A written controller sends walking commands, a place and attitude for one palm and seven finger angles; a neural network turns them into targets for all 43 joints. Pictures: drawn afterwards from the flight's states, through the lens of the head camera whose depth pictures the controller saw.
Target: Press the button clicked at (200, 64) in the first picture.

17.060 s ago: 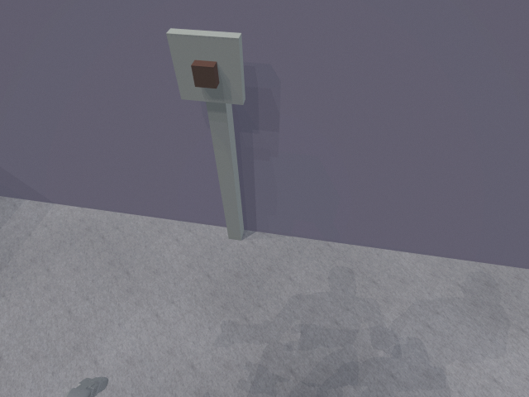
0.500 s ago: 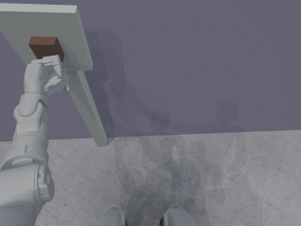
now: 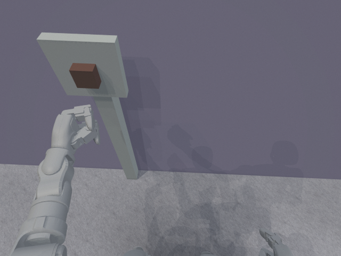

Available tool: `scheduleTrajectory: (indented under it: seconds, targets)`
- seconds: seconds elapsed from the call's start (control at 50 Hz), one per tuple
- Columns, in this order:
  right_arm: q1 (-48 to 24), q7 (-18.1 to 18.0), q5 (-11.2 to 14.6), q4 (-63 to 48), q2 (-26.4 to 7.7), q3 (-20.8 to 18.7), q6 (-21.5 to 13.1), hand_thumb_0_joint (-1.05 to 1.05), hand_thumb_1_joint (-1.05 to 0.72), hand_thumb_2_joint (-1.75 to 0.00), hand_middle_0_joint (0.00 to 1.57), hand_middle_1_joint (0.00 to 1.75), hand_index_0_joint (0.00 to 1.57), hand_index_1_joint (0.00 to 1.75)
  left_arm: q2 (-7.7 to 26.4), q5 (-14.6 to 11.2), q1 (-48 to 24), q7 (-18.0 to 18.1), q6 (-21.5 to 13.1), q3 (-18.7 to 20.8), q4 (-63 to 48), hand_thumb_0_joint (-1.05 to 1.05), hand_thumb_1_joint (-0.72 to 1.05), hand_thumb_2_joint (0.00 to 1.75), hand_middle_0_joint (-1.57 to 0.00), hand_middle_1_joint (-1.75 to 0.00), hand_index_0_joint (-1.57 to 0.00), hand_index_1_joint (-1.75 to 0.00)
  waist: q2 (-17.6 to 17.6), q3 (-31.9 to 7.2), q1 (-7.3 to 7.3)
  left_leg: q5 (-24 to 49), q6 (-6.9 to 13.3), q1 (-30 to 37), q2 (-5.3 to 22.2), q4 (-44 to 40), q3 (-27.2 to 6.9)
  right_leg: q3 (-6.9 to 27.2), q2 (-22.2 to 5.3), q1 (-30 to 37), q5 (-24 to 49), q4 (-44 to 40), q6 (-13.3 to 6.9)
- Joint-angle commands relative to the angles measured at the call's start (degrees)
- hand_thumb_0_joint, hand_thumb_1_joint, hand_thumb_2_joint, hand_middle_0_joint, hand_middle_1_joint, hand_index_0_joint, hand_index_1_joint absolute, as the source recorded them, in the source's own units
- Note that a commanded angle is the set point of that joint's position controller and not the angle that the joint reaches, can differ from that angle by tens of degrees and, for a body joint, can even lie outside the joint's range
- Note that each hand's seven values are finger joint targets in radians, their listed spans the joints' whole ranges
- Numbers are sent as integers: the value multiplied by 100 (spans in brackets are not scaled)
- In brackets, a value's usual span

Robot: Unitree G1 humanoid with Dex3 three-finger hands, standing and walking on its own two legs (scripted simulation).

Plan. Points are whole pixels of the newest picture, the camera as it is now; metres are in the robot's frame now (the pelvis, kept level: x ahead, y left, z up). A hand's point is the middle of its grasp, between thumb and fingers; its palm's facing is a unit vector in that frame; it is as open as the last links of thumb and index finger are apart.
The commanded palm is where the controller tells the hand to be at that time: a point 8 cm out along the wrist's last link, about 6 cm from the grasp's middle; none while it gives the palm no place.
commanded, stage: draw the hand back to the body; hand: left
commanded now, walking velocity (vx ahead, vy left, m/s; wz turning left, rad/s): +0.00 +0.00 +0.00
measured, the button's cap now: (86, 75) +0.53 +0.23 +0.10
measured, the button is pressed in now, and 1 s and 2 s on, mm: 0 0 0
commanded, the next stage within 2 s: step back with the hand held close in 1.54 s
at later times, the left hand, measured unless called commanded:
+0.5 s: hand (71, 145) +0.32 +0.21 +0.12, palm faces +0.01 -1.00 -0.04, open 3.1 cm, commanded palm +0.28 +0.26 +0.13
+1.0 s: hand (26, 168) +0.24 +0.23 +0.17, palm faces +0.35 -0.88 -0.32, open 3.1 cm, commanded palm +0.19 +0.27 +0.19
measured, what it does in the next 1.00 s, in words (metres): stands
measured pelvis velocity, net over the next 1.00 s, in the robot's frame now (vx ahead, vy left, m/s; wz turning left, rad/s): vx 0.02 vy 0.00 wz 0.00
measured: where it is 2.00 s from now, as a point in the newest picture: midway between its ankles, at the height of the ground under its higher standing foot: outside the picture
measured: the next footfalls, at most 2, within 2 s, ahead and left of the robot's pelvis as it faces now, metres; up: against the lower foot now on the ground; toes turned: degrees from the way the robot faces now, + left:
none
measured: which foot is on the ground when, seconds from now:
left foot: down 0.00-1.00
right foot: down 0.00-1.00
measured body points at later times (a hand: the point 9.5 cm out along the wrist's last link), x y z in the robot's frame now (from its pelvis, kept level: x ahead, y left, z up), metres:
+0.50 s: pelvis +0.00 -0.01 +0.02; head +0.02 -0.02 +0.47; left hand +0.31 +0.26 +0.12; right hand +0.13 -0.27 -0.08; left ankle +0.01 +0.12 -0.70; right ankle -0.01 -0.12 -0.70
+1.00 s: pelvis +0.02 +0.00 +0.04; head +0.01 -0.02 +0.49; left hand +0.22 +0.28 +0.19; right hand +0.22 -0.21 -0.04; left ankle +0.01 +0.12 -0.70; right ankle -0.01 -0.12 -0.70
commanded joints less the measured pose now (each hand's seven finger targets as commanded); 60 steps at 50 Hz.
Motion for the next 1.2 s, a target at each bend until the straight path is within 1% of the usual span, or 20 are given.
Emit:
scheduleTrajectory:
  seconds: [0.0, 0.04, 0.12, 0.22, 0.26, 0.34, 0.46, 0.54, 0.56, 0.58, 0.6, 0.62, 0.68, 0.7, 0.72, 0.8, 0.88, 1.0, 1.12, 1.18]
  targets:
    - [311, -104, -1, -447, -847, -299, -198, 0, -90, -90, 20, 30, 20, 30, 1318, -88, -2611, -36, -375, 334, -973, 0, 90, 90, -130, -150, -130, -150, 84, -1771, -293, 1592, 131, 1305, -182, -504, -150, 184, 182, 474, 1951, -590, -61]
    - [307, -115, 4, -452, -842, -289, -195, 0, -90, -90, 20, 30, 20, 30, 1323, -72, -2585, -103, -379, 340, -717, 0, 90, 90, -130, -150, -130, -150, 89, -1819, -260, 1518, 135, 1248, -201, -502, -142, 220, 172, 547, 1902, -600, -75]
    - [192, -97, 29, -745, -810, -285, -233, 0, -90, -90, 20, 30, 20, 30, 1608, -209, -1642, -215, -346, 634, -1379, 0, 90, 90, -130, -150, -130, -150, 373, -2411, 76, 1926, 142, 1502, -209, -641, -109, 235, 170, 1258, 2323, -610, -115]
    - [20, -127, 113, -931, -781, -268, -304, 0, -90, -90, 20, 30, 20, 30, 1618, -460, -682, -258, 31, 824, -1815, 0, 90, 90, -130, -150, -130, -150, -57, -1773, 169, 1609, 181, 1245, -205, -950, -23, 230, 165, 1560, 2268, -933, -49]
    - [-57, -165, 149, -958, -774, -264, -346, 0, -90, -90, 20, 30, 20, 30, 1607, -500, -483, -263, 142, 832, -2042, 0, 90, 90, -130, -150, -130, -150, -147, -1512, 117, 1478, 197, 1261, -204, -1051, 16, 265, 152, 1535, 2197, -1089, -5]
    - [-161, -239, 163, -933, -766, -262, -507, 0, -90, -90, 20, 30, 20, 30, 1579, -597, -248, -301, 233, 841, -2583, 0, 90, 90, -130, -150, -130, -150, -196, -1347, 88, 1279, 221, 1456, -202, -1191, 8, 307, 138, 1572, 1895, -1310, 21]
    - [-383, -299, 192, -971, -701, -229, -821, 0, -90, -90, 20, 30, 20, 30, 1302, -708, 425, -428, 411, 615, -3475, 0, 90, 90, -130, -150, -130, -150, 231, -1243, 154, 1439, 205, 1962, -201, -1362, -51, 183, 134, 1567, 1941, -1398, -14]
    - [-513, -337, 208, -1039, -706, -199, -1002, 0, -90, -90, 20, 30, 20, 30, 1338, -761, 989, -438, 705, 719, -3864, 0, 90, 90, -130, -150, -130, -150, 0, -1041, 221, 1426, 200, 2059, -198, -1458, -95, 109, 132, 1588, 1884, -1482, 0]
    - [-734, -378, 82, -969, -632, -252, -969, 0, -90, -90, 20, 30, 20, 30, 1732, 123, 778, 454, 682, 597, -4621, 0, 90, 90, -130, -150, -130, -150, 64, -812, 408, 1389, 228, 2223, -197, -1708, -27, 359, -14, 1614, 1713, -1901, -81]
    - [-723, -403, 50, -971, -557, -216, -984, 0, -90, -90, 20, 30, 20, 30, 1125, 236, 1353, 899, 790, 316, -4551, 0, 90, 90, -130, -150, -130, -150, -42, -554, 297, 1263, 199, 2330, -154, -1864, -36, 266, -7, 1547, 1559, -1988, -81]
    - [-721, -403, 53, -945, -538, -215, -969, 0, -90, -90, 20, 30, 20, 30, 895, 375, 1760, 1196, 888, 100, -4692, 0, 90, 90, -130, -150, -130, -150, 6, -472, 327, 1316, 193, 2416, -121, -1956, -47, 227, -7, 1678, 1602, -2002, -82]
    - [-744, -400, 40, -910, -553, -215, -955, 0, -90, -90, 20, 30, 20, 30, 909, 457, 1875, 1402, 954, 51, -4884, 0, 90, 90, -130, -150, -130, -150, -235, -505, 334, 1407, 215, 2484, -109, -2028, -39, 225, 11, 1858, 1688, -2087, -76]
    - [-811, -413, -23, -846, -520, -169, -887, 0, -90, -90, 20, 30, 20, 30, 1100, 667, 1985, 1789, 1050, 261, -5339, 0, 90, 90, -130, -150, -130, -150, -32, -533, 346, 1727, 198, 2811, -118, -2226, 8, 183, -3, 2195, 2014, -2186, -83]
    - [-850, -410, -43, -830, -487, -168, -884, 0, -90, -90, 20, 30, 20, 30, 1064, 698, 2070, 1863, 1071, 251, -5466, 0, 90, 90, -130, -150, -130, -150, 94, -495, 343, 1733, 197, 2907, -110, -2285, 27, 192, -13, 2255, 2008, -2253, -83]
    - [-862, -415, -62, -784, -503, -164, -874, 0, -90, -90, 20, 30, 20, 30, 1155, 711, 2185, 1916, 1095, 325, -5525, 0, 90, 90, -130, -150, -130, -150, -102, -441, 370, 1800, 214, 2903, -103, -2338, 16, 193, 5, 2379, 2067, -2334, -83]
    - [-957, -401, -95, -791, -417, -125, -852, 0, -90, -90, 20, 30, 20, 30, 995, 801, 2397, 2022, 1145, 286, -5928, 0, 90, 90, -130, -150, -130, -150, 302, -328, 378, 2005, 180, 3257, -119, -2543, 65, 164, 13, 2542, 2181, -2502, -95]
    - [-996, -338, -151, -796, -419, -105, -893, 0, -90, -90, 20, 30, 20, 30, 930, 824, 2971, 2053, 1168, 285, -6317, 0, 90, 90, -130, -150, -130, -150, 292, -288, 454, 2324, 164, 3412, -105, -2709, 29, 122, 30, 2802, 2386, -2600, -102]
    - [-1011, -246, -190, -804, -405, -146, -899, 0, -90, -90, 20, 30, 20, 30, 975, 837, 3954, 2047, 1195, 522, -6887, 0, 90, 90, -130, -150, -130, -150, 81, -252, 535, 2894, 156, 3511, -75, -2745, 41, 91, 50, 3007, 2794, -2653, -65]
    - [-1073, -234, -194, -811, -368, -176, -916, 0, -90, -90, 20, 30, 20, 30, 1068, 818, 4622, 2023, 1177, 810, -7246, 0, 90, 90, -130, -150, -130, -150, -121, 40, 603, 2766, 151, 3370, -72, -2768, 65, 86, 92, 3005, 2779, -2770, -42]
    - [-1038, -244, -184, -813, -337, -175, -949, 0, -90, -90, 20, 30, 20, 30, 1081, 825, 4821, 2038, 1104, 890, -7566, 0, 90, 90, -130, -150, -130, -150, 274, -60, 618, 2699, 138, 3451, -91, -2768, 81, 95, 70, 3014, 2649, -2738, -50]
